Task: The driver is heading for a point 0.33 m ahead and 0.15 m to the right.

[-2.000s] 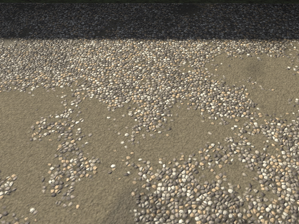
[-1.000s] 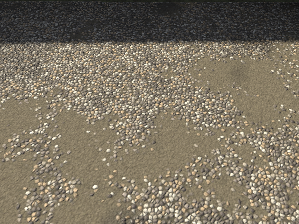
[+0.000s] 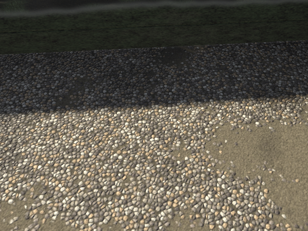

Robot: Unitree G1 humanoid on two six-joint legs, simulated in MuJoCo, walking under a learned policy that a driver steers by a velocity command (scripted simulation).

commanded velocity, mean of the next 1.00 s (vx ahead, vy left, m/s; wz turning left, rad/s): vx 0.22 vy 0.00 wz -0.21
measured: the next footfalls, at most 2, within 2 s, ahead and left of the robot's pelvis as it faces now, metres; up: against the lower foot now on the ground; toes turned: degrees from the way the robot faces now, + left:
right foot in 0.28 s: +0.31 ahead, -0.16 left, +0.00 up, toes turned -12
left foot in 0.74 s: +0.42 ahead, +0.05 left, +0.00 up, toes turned -12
